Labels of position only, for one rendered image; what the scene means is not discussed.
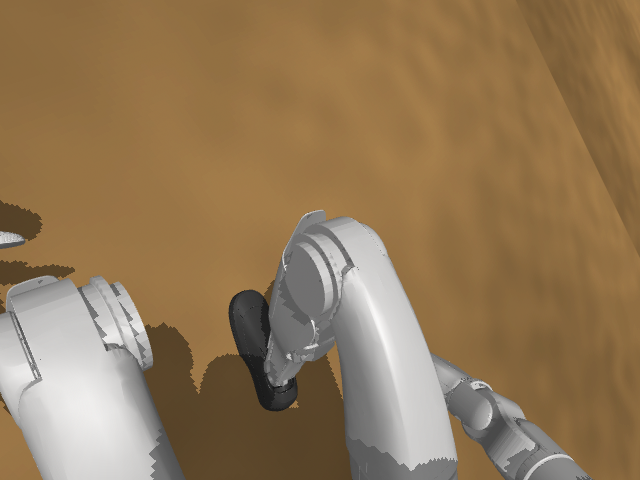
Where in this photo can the right robot arm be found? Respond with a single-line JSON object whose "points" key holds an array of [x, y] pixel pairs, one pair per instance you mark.
{"points": [[518, 448]]}

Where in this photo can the left robot hand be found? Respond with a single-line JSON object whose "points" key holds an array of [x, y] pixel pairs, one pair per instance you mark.
{"points": [[8, 240]]}

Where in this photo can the right robot hand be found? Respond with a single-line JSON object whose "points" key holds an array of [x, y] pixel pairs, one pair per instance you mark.
{"points": [[450, 376]]}

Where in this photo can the right robot foot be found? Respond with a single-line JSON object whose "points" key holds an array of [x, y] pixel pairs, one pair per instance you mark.
{"points": [[249, 321]]}

